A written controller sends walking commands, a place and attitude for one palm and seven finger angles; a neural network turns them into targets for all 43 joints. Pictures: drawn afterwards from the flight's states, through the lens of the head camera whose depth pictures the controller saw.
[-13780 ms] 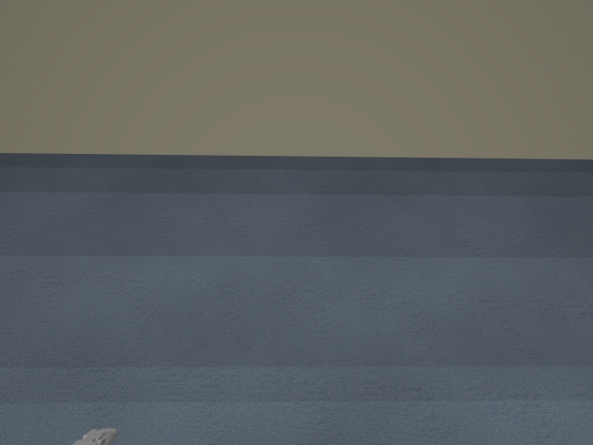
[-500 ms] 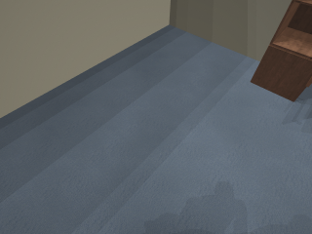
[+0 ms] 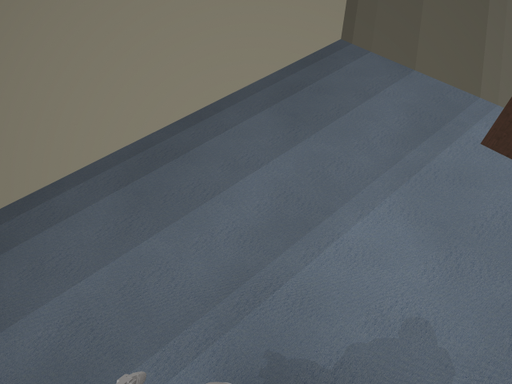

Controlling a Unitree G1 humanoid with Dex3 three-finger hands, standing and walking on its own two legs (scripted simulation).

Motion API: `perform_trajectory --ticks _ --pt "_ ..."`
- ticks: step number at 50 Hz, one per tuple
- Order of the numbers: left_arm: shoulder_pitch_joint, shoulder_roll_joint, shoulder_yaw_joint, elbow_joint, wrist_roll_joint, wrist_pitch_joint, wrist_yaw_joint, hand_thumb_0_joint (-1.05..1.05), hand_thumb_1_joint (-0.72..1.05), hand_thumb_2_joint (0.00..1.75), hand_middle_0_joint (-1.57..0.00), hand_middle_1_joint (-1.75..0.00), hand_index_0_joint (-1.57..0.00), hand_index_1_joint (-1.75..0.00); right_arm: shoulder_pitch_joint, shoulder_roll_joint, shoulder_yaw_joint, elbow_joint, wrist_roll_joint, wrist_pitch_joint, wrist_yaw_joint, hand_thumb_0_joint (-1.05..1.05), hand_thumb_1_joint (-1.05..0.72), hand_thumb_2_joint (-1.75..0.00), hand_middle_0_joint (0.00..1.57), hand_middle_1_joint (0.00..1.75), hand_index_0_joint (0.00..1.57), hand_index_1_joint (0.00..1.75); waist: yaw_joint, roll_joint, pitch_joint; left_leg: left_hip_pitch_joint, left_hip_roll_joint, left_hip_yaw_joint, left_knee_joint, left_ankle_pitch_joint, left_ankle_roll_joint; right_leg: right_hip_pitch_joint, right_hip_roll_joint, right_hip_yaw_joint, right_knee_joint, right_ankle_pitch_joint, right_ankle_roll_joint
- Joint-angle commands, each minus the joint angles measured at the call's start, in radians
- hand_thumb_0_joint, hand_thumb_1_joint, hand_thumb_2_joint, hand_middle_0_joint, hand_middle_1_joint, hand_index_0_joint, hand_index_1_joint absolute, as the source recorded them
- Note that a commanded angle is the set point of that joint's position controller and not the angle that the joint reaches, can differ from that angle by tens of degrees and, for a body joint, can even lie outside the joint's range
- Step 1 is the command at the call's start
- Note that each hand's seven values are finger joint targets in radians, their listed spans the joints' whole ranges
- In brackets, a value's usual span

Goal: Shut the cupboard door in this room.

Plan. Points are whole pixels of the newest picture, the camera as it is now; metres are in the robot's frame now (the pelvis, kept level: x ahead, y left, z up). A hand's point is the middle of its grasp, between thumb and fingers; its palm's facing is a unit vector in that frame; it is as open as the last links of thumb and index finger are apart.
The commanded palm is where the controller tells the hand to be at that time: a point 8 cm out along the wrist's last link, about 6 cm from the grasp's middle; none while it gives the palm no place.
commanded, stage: turn or walk to find it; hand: left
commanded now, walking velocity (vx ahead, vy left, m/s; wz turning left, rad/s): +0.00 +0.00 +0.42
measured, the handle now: out of the picture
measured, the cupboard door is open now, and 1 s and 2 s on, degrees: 88 88 88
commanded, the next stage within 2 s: none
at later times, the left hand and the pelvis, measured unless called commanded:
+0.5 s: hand out of the picture -0.02 +0.24 -0.18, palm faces +0.26 -0.93 -0.26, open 7.4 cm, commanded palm none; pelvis +0.00 +0.03 +0.00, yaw +13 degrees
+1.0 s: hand out of the picture -0.01 +0.18 -0.14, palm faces +0.43 -0.86 -0.27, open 7.4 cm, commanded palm none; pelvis +0.01 -0.03 +0.01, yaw +26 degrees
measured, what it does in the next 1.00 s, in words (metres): steps on the spot, turning left: left foot, then right foot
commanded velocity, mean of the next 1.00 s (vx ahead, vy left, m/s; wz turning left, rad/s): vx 0.00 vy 0.00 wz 0.42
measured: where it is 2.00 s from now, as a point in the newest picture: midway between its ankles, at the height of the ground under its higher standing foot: outside the picture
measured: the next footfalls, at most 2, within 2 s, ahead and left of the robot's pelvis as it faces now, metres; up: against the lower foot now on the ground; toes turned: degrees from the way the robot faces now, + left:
left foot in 0.38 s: +0.00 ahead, +0.15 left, +0.00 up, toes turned +15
right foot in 0.76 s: +0.08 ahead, -0.09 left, +0.00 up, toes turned +14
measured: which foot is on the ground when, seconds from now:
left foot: up 0.00-0.36, down 0.38-0.76, up 0.78-1.00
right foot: down 0.00-0.38, up 0.40-0.74, down 0.76-1.00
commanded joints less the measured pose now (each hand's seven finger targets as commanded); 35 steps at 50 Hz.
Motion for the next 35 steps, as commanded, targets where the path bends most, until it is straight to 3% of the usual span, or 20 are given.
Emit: perform_trajectory --ticks 1,3,8,13,15,16,17,18,19,20,21,22,23,25,26,31,33,35 --pt "0.005 0.180 0.048 -0.064 -0.005 -0.013 0.019 0.00 0.90 0.90 -0.20 -0.30 -0.20 -0.30 -0.007 -0.088 -0.035 -0.066 -0.004 0.001 0.010 0.00 -0.90 -0.90 0.20 0.30 0.20 0.30 -0.005 -0.159 0.009 -0.175 0.061 -0.013 0.409 0.013 -0.013 0.041 -0.305 0.229 -0.291 0.252 -0.096" --pt "0.007 0.165 0.041 -0.069 -0.001 -0.022 0.017 0.00 0.90 0.90 -0.20 -0.30 -0.20 -0.30 0.020 -0.075 -0.028 -0.052 -0.005 0.002 0.016 0.00 -0.90 -0.90 0.20 0.30 0.20 0.30 -0.006 -0.200 -0.020 -0.163 0.065 0.018 0.405 0.064 -0.033 0.085 -0.264 0.138 -0.266 0.352 -0.079" --pt "0.110 0.196 0.048 -0.030 0.005 -0.020 0.017 0.00 0.90 0.90 -0.20 -0.30 -0.20 -0.30 -0.058 -0.063 -0.013 -0.066 0.000 -0.001 0.014 0.00 -0.90 -0.90 0.20 0.30 0.20 0.30 0.046 -0.211 -0.052 -0.140 0.074 0.076 0.221 0.007 -0.054 0.201 -0.287 0.093 -0.217 0.551 -0.100" --pt "0.130 0.237 0.063 -0.006 0.009 -0.010 0.015 0.00 0.90 0.90 -0.20 -0.30 -0.20 -0.30 -0.094 -0.049 0.003 -0.074 0.009 -0.014 0.012 0.00 -0.90 -0.90 0.20 0.30 0.20 0.30 0.064 -0.243 -0.075 -0.050 0.074 0.134 -0.008 -0.019 -0.039 0.231 -0.310 0.060 -0.161 0.614 -0.111" --pt "0.122 0.241 0.064 0.003 0.007 -0.005 0.015 0.00 0.90 0.90 -0.20 -0.30 -0.20 -0.30 -0.068 -0.055 0.005 -0.070 0.010 -0.019 0.009 0.00 -0.90 -0.90 0.20 0.30 0.20 0.30 0.050 -0.248 -0.086 0.020 0.069 0.158 -0.119 0.037 -0.029 0.206 -0.312 0.047 -0.128 0.598 -0.091" --pt "0.103 0.240 0.065 0.007 0.004 -0.003 0.014 0.00 0.90 0.90 -0.20 -0.30 -0.20 -0.30 -0.041 -0.059 0.004 -0.064 0.009 -0.023 0.009 0.00 -0.90 -0.90 0.20 0.30 0.20 0.30 0.030 -0.236 -0.092 0.080 0.074 0.163 -0.216 0.108 -0.024 0.184 -0.304 0.022 -0.089 0.555 -0.066" --pt "0.092 0.233 0.065 0.004 -0.004 0.001 0.013 0.00 0.90 0.90 -0.20 -0.30 -0.20 -0.30 0.003 -0.077 0.000 -0.053 0.005 -0.031 0.010 0.00 -0.90 -0.90 0.20 0.30 0.20 0.30 0.003 -0.181 -0.107 0.185 0.081 0.163 -0.351 0.241 -0.013 0.126 -0.283 -0.019 -0.019 0.483 -0.023" --pt "0.107 0.199 0.063 -0.012 -0.011 0.008 0.008 0.00 0.90 0.90 -0.20 -0.30 -0.20 -0.30 0.039 -0.146 -0.015 -0.050 0.000 -0.043 0.008 0.00 -0.90 -0.90 0.20 0.30 0.20 0.30 -0.014 -0.007 -0.147 0.337 0.193 0.012 -0.417 0.452 0.036 -0.021 -0.208 -0.070 0.137 0.294 0.040" --pt "0.096 0.135 0.043 -0.048 -0.015 0.012 0.002 0.00 0.90 0.90 -0.20 -0.30 -0.20 -0.30 0.084 -0.234 -0.035 -0.050 -0.004 -0.043 0.004 0.00 -0.90 -0.90 0.20 0.30 0.20 0.30 -0.033 0.248 -0.133 0.431 0.418 -0.265 -0.427 0.817 0.166 -0.258 -0.088 -0.086 0.316 -0.253 0.102" --pt "0.029 0.132 0.032 -0.069 -0.006 0.021 0.008 0.00 0.90 0.90 -0.20 -0.30 -0.20 -0.30 0.132 -0.249 -0.041 -0.029 0.000 -0.037 -0.006 0.00 -0.90 -0.90 0.20 0.30 0.20 0.30 -0.063 0.184 -0.128 0.394 0.464 -0.276 -0.419 0.917 0.236 -0.276 -0.073 0.004 0.443 -0.348 0.099" --pt "0.007 0.124 0.033 -0.062 -0.008 0.027 0.012 0.00 0.90 0.90 -0.20 -0.30 -0.20 -0.30 0.118 -0.233 -0.038 -0.023 -0.001 -0.041 -0.018 0.00 -0.90 -0.90 0.20 0.30 0.20 0.30 -0.051 0.232 -0.142 0.383 0.426 -0.244 -0.409 0.904 0.231 -0.296 -0.080 0.060 0.501 -0.316 0.101" --pt "-0.013 0.140 0.040 -0.053 -0.011 0.027 0.009 0.00 0.90 0.90 -0.20 -0.30 -0.20 -0.30 0.075 -0.200 -0.031 -0.035 -0.003 -0.039 -0.023 0.00 -0.90 -0.90 0.20 0.30 0.20 0.30 -0.045 0.203 -0.109 0.343 0.387 -0.212 -0.408 0.844 0.225 -0.301 -0.080 0.077 0.538 -0.256 0.103" --pt "-0.013 0.143 0.043 -0.041 -0.011 0.026 0.003 0.00 0.90 0.90 -0.20 -0.30 -0.20 -0.30 0.025 -0.172 -0.021 -0.049 -0.004 -0.040 -0.023 0.00 -0.90 -0.90 0.20 0.30 0.20 0.30 -0.022 0.148 -0.079 0.300 0.341 -0.160 -0.412 0.807 0.205 -0.286 -0.078 0.082 0.541 -0.194 0.104" --pt "0.018 0.137 0.041 -0.027 -0.012 0.027 -0.003 0.00 0.90 0.90 -0.20 -0.30 -0.20 -0.30 -0.014 -0.165 -0.016 -0.065 -0.003 -0.045 -0.021 0.00 -0.90 -0.90 0.20 0.30 0.20 0.30 -0.001 0.107 -0.082 0.276 0.297 -0.109 -0.419 0.752 0.183 -0.248 -0.066 0.072 0.505 -0.145 0.109" --pt "0.012 0.135 0.040 -0.028 -0.011 0.026 -0.006 0.00 0.90 0.90 -0.20 -0.30 -0.20 -0.30 -0.009 -0.163 -0.017 -0.066 -0.003 -0.045 -0.020 0.00 -0.90 -0.90 0.20 0.30 0.20 0.30 -0.003 0.075 -0.080 0.267 0.287 -0.110 -0.424 0.729 0.182 -0.236 -0.059 0.070 0.470 -0.138 0.109" --pt "-0.013 0.123 0.034 -0.057 -0.012 0.028 -0.004 0.00 0.90 0.90 -0.20 -0.30 -0.20 -0.30 -0.002 -0.175 -0.029 -0.074 -0.008 -0.037 -0.012 0.00 -0.90 -0.90 0.20 0.30 0.20 0.30 -0.015 0.102 -0.062 0.218 0.279 -0.156 -0.434 0.608 0.186 -0.166 -0.032 0.059 0.300 -0.141 0.110" --pt "0.005 0.116 0.032 -0.061 -0.014 0.021 -0.004 0.00 0.90 0.90 -0.20 -0.30 -0.20 -0.30 -0.019 -0.182 -0.034 -0.084 -0.011 -0.032 -0.011 0.00 -0.90 -0.90 0.20 0.30 0.20 0.30 -0.006 0.116 -0.074 0.191 0.265 -0.181 -0.407 0.623 0.179 -0.097 -0.008 0.043 0.178 -0.125 0.105" --pt "0.072 0.122 0.034 -0.049 -0.014 0.011 -0.003 0.00 0.90 0.90 -0.20 -0.30 -0.20 -0.30 -0.039 -0.179 -0.038 -0.092 -0.007 -0.029 -0.009 0.00 -0.90 -0.90 0.20 0.30 0.20 0.30 0.024 0.108 -0.099 0.159 0.234 -0.175 -0.353 0.597 0.151 0.006 0.011 0.023 0.013 0.000 0.103"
